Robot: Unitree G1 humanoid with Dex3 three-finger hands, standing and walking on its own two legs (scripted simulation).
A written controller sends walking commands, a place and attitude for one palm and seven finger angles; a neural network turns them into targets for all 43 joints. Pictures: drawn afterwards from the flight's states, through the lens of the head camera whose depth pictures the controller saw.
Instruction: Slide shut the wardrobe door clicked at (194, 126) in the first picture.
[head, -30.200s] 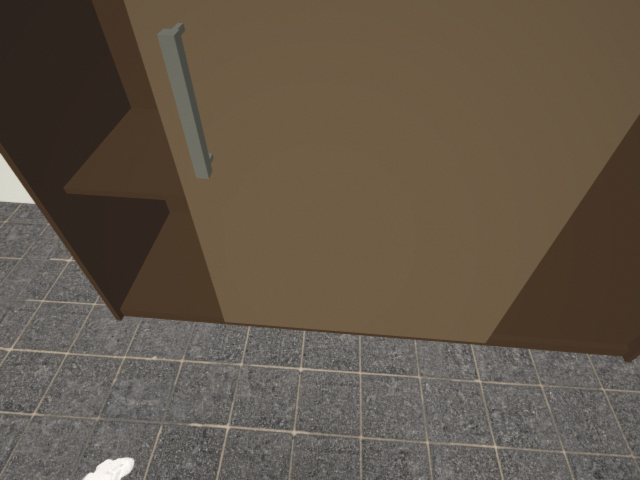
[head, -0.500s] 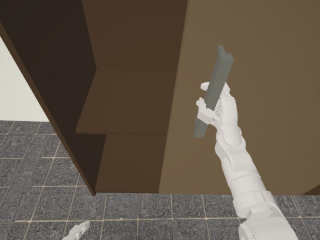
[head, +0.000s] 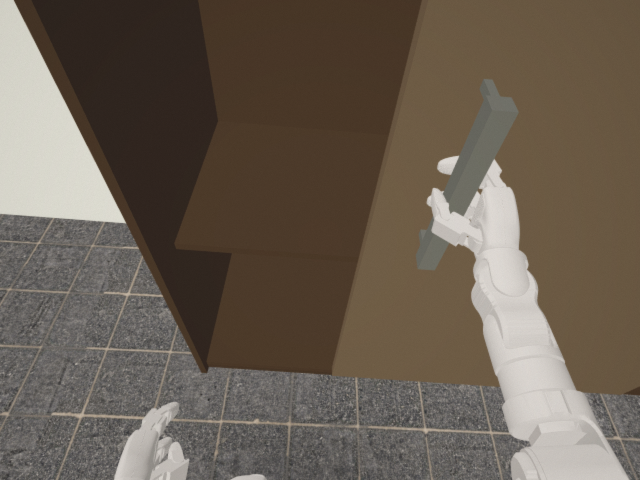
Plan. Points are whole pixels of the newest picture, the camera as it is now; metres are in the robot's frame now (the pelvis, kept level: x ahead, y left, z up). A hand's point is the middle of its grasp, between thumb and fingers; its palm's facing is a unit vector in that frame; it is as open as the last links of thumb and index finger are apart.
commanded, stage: step sideways, sliding the door along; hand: right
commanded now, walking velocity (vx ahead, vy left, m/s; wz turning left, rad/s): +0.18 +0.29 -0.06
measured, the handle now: (452, 188) +0.45 -0.16 +0.13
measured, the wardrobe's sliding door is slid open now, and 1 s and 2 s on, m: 0.38 0.29 0.10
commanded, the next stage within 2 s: none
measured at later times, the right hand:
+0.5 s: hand (427, 211) +0.40 -0.12 +0.13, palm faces +0.30 +0.95 -0.10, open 6.4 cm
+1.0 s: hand (358, 205) +0.41 -0.04 +0.13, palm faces +0.33 +0.94 -0.07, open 6.3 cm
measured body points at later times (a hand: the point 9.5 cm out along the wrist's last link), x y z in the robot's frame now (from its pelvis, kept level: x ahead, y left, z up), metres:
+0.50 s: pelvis +0.03 +0.09 +0.01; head +0.09 +0.08 +0.45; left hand +0.23 +0.26 -0.11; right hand +0.38 -0.17 +0.13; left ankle +0.10 +0.26 -0.71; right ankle +0.00 -0.10 -0.72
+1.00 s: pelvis +0.07 +0.16 +0.00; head +0.14 +0.15 +0.45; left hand +0.30 +0.37 -0.09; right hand +0.39 -0.09 +0.13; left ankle +0.09 +0.27 -0.71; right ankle +0.03 -0.02 -0.72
